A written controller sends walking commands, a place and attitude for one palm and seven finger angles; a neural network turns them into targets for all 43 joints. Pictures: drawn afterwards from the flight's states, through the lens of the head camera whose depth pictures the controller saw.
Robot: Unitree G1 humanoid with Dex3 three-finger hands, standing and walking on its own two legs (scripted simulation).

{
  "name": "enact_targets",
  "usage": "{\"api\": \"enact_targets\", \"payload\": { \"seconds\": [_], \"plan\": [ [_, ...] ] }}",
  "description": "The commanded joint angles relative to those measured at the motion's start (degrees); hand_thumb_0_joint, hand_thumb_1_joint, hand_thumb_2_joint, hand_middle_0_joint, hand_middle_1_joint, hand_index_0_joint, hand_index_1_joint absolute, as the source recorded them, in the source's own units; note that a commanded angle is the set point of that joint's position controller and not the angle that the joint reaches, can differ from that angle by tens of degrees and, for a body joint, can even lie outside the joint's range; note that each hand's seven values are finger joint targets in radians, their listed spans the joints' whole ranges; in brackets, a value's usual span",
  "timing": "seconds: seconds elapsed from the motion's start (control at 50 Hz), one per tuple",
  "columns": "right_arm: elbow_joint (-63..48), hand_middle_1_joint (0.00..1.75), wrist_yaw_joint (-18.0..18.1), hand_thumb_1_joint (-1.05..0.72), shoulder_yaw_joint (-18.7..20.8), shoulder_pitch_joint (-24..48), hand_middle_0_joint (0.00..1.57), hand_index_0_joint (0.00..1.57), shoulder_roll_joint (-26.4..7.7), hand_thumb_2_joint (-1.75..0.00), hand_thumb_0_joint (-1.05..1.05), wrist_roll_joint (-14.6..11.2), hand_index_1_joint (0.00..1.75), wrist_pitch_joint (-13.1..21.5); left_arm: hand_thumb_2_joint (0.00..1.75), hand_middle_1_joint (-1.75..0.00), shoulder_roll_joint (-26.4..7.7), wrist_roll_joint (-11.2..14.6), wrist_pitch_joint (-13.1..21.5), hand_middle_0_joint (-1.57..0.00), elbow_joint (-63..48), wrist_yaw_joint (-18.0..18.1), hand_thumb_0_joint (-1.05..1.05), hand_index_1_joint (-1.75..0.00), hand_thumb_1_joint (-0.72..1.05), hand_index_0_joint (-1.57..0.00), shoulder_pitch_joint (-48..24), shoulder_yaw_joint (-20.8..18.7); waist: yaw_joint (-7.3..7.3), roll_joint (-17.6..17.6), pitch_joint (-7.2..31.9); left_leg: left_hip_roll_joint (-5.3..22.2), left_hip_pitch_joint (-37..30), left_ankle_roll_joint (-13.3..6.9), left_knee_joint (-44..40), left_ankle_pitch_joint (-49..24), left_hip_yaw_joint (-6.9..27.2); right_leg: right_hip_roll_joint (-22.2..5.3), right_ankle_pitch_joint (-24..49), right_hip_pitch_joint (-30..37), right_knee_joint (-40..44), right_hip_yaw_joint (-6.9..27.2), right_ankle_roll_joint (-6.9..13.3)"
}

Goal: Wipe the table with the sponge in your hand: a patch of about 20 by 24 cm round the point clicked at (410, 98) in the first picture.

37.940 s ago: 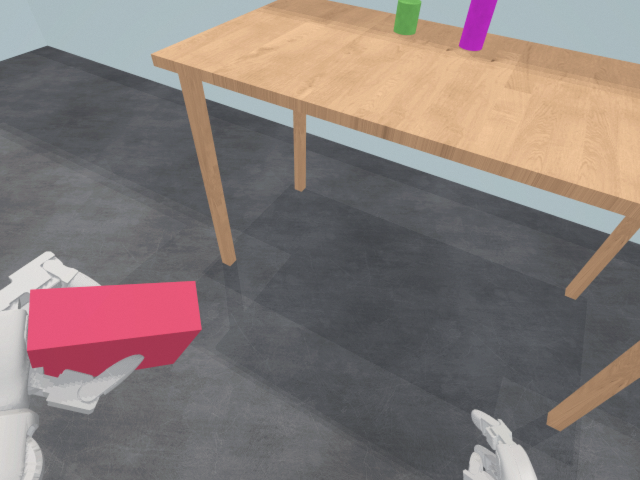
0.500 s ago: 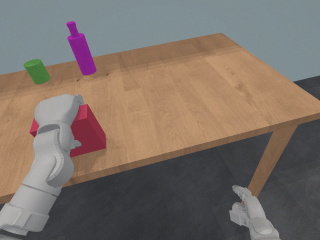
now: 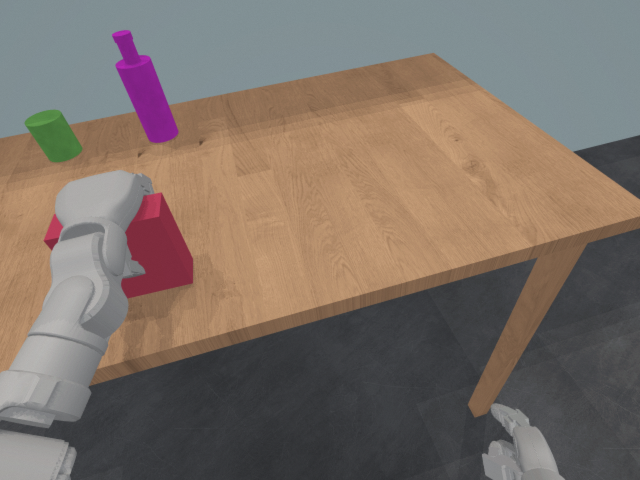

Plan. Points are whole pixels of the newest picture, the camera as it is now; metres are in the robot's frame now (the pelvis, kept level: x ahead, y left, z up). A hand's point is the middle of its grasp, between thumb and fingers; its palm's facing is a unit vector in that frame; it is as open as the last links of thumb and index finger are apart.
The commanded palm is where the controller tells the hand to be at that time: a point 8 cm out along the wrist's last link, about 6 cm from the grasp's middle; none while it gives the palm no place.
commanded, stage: wipe forward along the middle lane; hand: left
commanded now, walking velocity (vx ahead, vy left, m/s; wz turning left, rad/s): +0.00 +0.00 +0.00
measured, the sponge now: (135, 261) +0.34 +0.30 +0.11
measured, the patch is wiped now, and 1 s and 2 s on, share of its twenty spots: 0.95 0.95 0.95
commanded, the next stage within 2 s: slide back across to the first lane in 0.88 s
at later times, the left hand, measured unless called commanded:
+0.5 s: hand (131, 209) +0.39 +0.31 +0.16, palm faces -0.03 +0.00 -1.00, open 9.4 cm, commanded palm +0.37 +0.31 +0.18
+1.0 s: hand (135, 186) +0.44 +0.33 +0.16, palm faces -0.08 +0.01 -1.00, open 9.4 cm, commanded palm +0.42 +0.34 +0.19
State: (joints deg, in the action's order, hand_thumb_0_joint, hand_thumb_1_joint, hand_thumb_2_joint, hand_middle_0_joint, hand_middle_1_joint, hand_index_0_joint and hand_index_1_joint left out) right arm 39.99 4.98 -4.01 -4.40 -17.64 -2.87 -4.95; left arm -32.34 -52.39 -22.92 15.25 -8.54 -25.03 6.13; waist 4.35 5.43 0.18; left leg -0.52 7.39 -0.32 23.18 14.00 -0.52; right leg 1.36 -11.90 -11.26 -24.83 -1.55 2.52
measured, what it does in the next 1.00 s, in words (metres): stands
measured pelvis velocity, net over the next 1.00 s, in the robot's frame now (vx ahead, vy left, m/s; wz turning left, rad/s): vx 0.01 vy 0.01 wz -0.01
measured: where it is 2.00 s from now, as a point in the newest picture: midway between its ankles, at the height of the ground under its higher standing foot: outside the picture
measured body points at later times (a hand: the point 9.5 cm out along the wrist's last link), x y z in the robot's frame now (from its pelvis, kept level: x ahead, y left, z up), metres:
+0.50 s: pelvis +0.00 +0.00 +0.00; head +0.01 -0.03 +0.45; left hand +0.39 +0.30 +0.21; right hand +0.16 -0.25 -0.12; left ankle -0.02 +0.12 -0.74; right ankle +0.02 -0.09 -0.74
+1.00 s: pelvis +0.01 +0.01 +0.00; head +0.04 -0.01 +0.45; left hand +0.44 +0.32 +0.21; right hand +0.11 -0.26 -0.13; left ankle -0.02 +0.12 -0.74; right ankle +0.02 -0.09 -0.74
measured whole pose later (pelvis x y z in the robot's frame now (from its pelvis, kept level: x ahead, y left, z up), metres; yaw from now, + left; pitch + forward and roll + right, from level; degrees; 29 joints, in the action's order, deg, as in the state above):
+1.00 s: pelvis +0.01 +0.01 +0.00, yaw +0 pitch +5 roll +0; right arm 42.6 6.0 -1.9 -12.8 -18.0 -3.5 -5.8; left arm -37.2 -56.7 -7.1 51.8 -4.8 -49.2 3.1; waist -0.3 3.2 1.9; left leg -0.4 14.7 -1.0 23.4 13.8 -0.8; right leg 1.5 -10.2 -17.4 -22.4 -1.2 1.9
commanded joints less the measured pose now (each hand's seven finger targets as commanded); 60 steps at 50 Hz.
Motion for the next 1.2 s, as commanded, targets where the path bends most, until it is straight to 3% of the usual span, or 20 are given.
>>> {"api": "enact_targets", "payload": {
  "seconds": [0.0, 0.06, 0.08, 0.14, 0.16, 0.28, 0.34, 0.4, 0.46, 0.48, 0.54, 0.58, 0.76, 0.8, 0.88, 0.98, 1.06, 1.1, 1.14, 1.18],
  "plan": [
    [-8.0, 0.30, 1.1, -0.90, 2.9, 8.0, 0.20, 0.20, -6.8, -0.90, 0.00, 0.0, 0.30, 2.3, 1.30, -1.60, -13.8, -2.3, 1.2, -1.20, 2.1, 1.7, 0.00, -1.60, 0.10, -1.20, -16.9, -5.3, -0.65, -9.0, 7.8, -2.1, 5.7, -1.5, -2.8, -6.8, -1.0, -0.4, 3.8, 7.6, 4.8, 3.4, 0.3],
    [-8.4, 0.30, 1.2, -0.90, 2.9, 7.3, 0.20, 0.20, -6.7, -0.90, 0.00, -0.1, 0.30, 2.3, 1.30, -1.60, -14.6, -3.6, 2.3, -1.20, 3.0, 1.8, 0.00, -1.60, 0.10, -1.20, -20.8, -4.9, -0.71, -7.3, 10.1, -2.3, 5.6, -1.5, -2.4, -6.9, -1.2, -0.6, 3.6, 7.8, 4.4, 3.3, 0.5],
    [-7.9, 0.30, 1.3, -0.90, 2.9, 6.7, 0.20, 0.20, -6.6, -0.90, 0.00, -0.2, 0.30, 2.1, 1.30, -1.60, -11.7, -3.4, 2.3, -1.20, 6.5, 1.7, 0.00, -1.60, 0.10, -1.20, -20.2, -2.6, -1.54, -8.0, 7.9, -2.2, 6.5, -1.5, -2.7, -6.4, -1.2, -0.5, 3.4, 6.7, 4.7, 3.0, 0.4],
    [-8.0, 0.30, 1.3, -0.90, 3.3, 6.0, 0.20, 0.20, -7.2, -0.90, 0.00, -0.1, 0.30, 2.0, 1.30, -1.60, -15.3, -3.9, 4.0, -1.20, 6.0, 1.9, 0.00, -1.60, 0.10, -1.20, -21.4, -5.4, -0.99, -7.3, 10.4, -2.3, 6.0, -1.4, -2.3, -6.5, -0.9, -0.4, 3.8, 7.4, 4.5, 3.6, 0.7],
    [-8.2, 0.30, 1.3, -0.90, 3.3, 5.8, 0.20, 0.20, -6.8, -0.90, 0.00, -0.2, 0.30, 2.0, 1.30, -1.60, -13.7, -4.3, 4.4, -1.20, 5.8, 2.0, 0.00, -1.60, 0.10, -1.20, -23.6, -3.6, -1.29, -6.9, 11.1, -2.3, 6.4, -1.4, -2.2, -6.9, -1.0, -0.6, 4.5, 7.6, 4.1, 3.2, 0.6],
    [-6.8, 0.30, 1.7, -0.90, 3.6, 3.1, 0.20, 0.20, -7.2, -0.90, 0.00, -0.3, 0.30, 1.8, 1.30, -1.60, -11.8, -3.9, 5.8, -1.20, 13.7, 2.6, 0.00, -1.60, 0.10, -1.20, -25.0, -2.0, -2.68, -9.3, 7.7, -2.1, 8.1, -1.5, -2.4, -4.9, -1.1, -0.3, 2.8, 4.8, 4.8, 2.6, 0.3],
    [-6.7, 0.30, 1.8, -0.90, 4.0, 2.4, 0.20, 0.20, -7.6, -0.90, 0.00, -0.1, 0.30, 1.9, 1.30, -1.60, -16.0, -4.2, 7.4, -1.20, 13.2, 3.0, 0.00, -1.60, 0.10, -1.20, -26.9, -5.3, -1.98, -8.3, 10.8, -2.2, 7.4, -1.5, -2.1, -5.2, -0.9, -0.4, 3.2, 5.8, 4.6, 3.3, 0.5],
    [-6.2, 0.30, 1.9, -0.90, 4.0, 1.4, 0.20, 0.20, -7.4, -0.90, 0.00, -0.4, 0.30, 1.5, 1.30, -1.60, -13.3, -4.5, 7.9, -1.20, 17.0, 3.1, 0.00, -1.60, 0.10, -1.20, -28.4, -2.4, -2.79, -8.1, 9.1, -2.3, 8.7, -1.5, -2.2, -4.7, -1.3, -0.4, 3.3, 5.0, 4.7, 2.7, 0.3],
    [-5.9, 0.30, 1.8, -0.90, 4.2, 0.2, 0.20, 0.20, -7.4, -0.90, 0.00, -0.3, 0.30, 1.5, 1.30, -1.60, -15.3, -5.6, 9.1, -1.20, 17.8, 3.7, 0.00, -1.60, 0.10, -1.20, -32.2, -3.4, -2.88, -7.2, 11.3, -2.3, 8.4, -1.5, -2.1, -5.3, -1.0, -0.3, 3.4, 5.2, 4.5, 2.7, 0.5],
    [-5.8, 0.30, 1.8, -0.90, 4.2, -0.1, 0.20, 0.20, -7.2, -0.90, 0.00, -0.4, 0.30, 1.4, 1.30, -1.60, -12.6, -5.5, 9.1, -1.20, 20.3, 3.7, 0.00, -1.60, 0.10, -1.20, -31.0, -1.4, -3.32, -8.0, 9.8, -2.3, 8.9, -1.6, -2.2, -5.0, -1.1, -0.2, 3.4, 4.4, 4.8, 2.5, 0.5],
    [-5.9, 0.30, 1.8, -0.90, 4.3, -0.5, 0.20, 0.20, -7.7, -0.90, 0.00, -0.3, 0.30, 1.5, 1.30, -1.60, -15.7, -5.1, 10.6, -1.20, 19.5, 4.0, 0.00, -1.60, 0.10, -1.20, -33.5, -4.0, -3.07, -7.7, 11.6, -2.1, 8.6, -1.6, -2.5, -5.0, -0.7, -0.2, 3.6, 5.1, 4.8, 2.8, 0.7],
    [-5.3, 0.30, 2.0, -0.90, 4.3, -1.5, 0.20, 0.20, -7.3, -0.90, 0.00, -0.5, 0.30, 1.4, 1.30, -1.60, -13.3, -5.3, 10.7, -1.20, 22.6, 4.3, 0.00, -1.60, 0.10, -1.20, -34.7, -1.5, -3.79, -7.7, 10.6, -2.2, 8.8, -1.7, -2.4, -5.0, -1.1, -0.2, 3.9, 4.4, 4.9, 2.3, 0.5],
    [-4.3, 0.30, 1.9, -0.90, 4.8, -4.4, 0.20, 0.20, -7.9, -0.90, 0.00, -0.4, 0.30, 1.2, 1.30, -1.60, -18.3, -6.4, 13.5, -1.20, 27.3, 5.4, 0.00, -1.60, 0.10, -1.20, -38.7, -4.6, -3.69, -7.6, 14.4, -2.1, 9.2, -1.8, -2.5, -6.8, -1.2, -0.2, 6.5, 6.4, 4.6, 2.9, 0.5],
    [-3.9, 0.30, 1.9, -0.90, 4.8, -4.9, 0.20, 0.20, -8.1, -0.90, 0.00, -0.6, 0.30, 1.0, 1.30, -1.60, -17.4, -6.4, 13.5, -1.20, 30.3, 5.4, 0.00, -1.60, 0.10, -1.20, -39.1, -3.7, -4.40, -8.7, 11.5, -2.1, 10.3, -1.8, -2.8, -5.9, -1.4, -0.2, 6.1, 4.9, 5.2, 2.7, 0.4],
    [-3.3, 0.30, 2.0, -0.90, 4.9, -6.2, 0.20, 0.20, -8.3, -0.90, 0.00, -0.6, 0.30, 1.0, 1.30, -1.60, -19.7, -7.2, 14.3, -1.20, 32.9, 5.7, 0.00, -1.60, 0.10, -1.20, -41.5, -4.5, -4.85, -8.1, 12.3, -2.0, 10.5, -1.9, -2.8, -6.4, -1.4, -0.2, 6.6, 5.2, 5.3, 2.8, 0.4],
    [-3.6, 0.30, 1.6, -0.90, 5.2, -7.0, 0.20, 0.20, -8.4, -0.90, 0.00, -0.6, 0.30, 0.6, 1.30, -1.60, -19.5, -7.3, 15.0, -1.20, 32.9, 5.6, 0.00, -1.60, 0.10, -1.20, -39.6, -4.7, -4.14, -6.5, 15.0, -1.9, 9.3, -1.8, -2.7, -9.6, -1.5, -0.1, 10.4, 6.6, 4.6, 2.5, 0.8],
    [-4.7, 0.30, 1.2, -0.90, 5.6, -6.4, 0.20, 0.20, -8.3, -0.90, 0.00, -0.5, 0.30, 0.0, 1.30, -1.60, -23.4, -7.2, 16.1, -1.20, 28.1, 6.0, 0.00, -1.60, 0.10, -1.20, -37.6, -8.6, -2.40, -5.4, 19.0, -2.0, 7.6, -2.0, -2.4, -14.2, -1.4, -0.1, 14.9, 10.3, 3.2, 2.5, 1.0],
    [-4.7, 0.30, 1.0, -0.90, 5.4, -5.8, 0.20, 0.20, -8.4, -0.90, 0.00, -0.7, 0.30, -0.4, 1.30, -1.60, -22.1, -6.8, 15.8, -1.20, 27.5, 6.1, 0.00, -1.60, 0.10, -1.20, -37.7, -7.6, -2.87, -5.2, 15.8, -1.8, 7.8, -1.9, -3.1, -13.6, -1.3, 0.1, 13.9, 8.4, 3.9, 2.0, 1.2],
    [-5.1, 0.30, 0.9, -0.90, 5.6, -4.8, 0.20, 0.20, -8.8, -0.90, 0.00, -0.5, 0.30, -0.4, 1.30, -1.60, -26.2, -6.3, 15.7, -1.20, 24.5, 6.4, 0.00, -1.60, 0.10, -1.20, -35.9, -11.6, -1.36, -4.5, 18.1, -1.8, 6.5, -2.0, -3.2, -16.0, -0.9, 0.0, 15.7, 10.8, 3.6, 2.4, 1.4],
    [-5.4, 0.30, 0.7, -0.90, 5.4, -4.1, 0.20, 0.20, -8.4, -0.90, 0.00, -0.7, 0.30, -0.6, 1.30, -1.60, -25.8, -6.2, 15.1, -1.20, 23.3, 6.5, 0.00, -1.60, 0.10, -1.20, -36.0, -11.2, -1.62, -4.6, 17.9, -1.9, 6.5, -2.0, -3.2, -16.6, -1.2, 0.0, 16.3, 11.3, 3.4, 2.3, 1.2]
  ]
}}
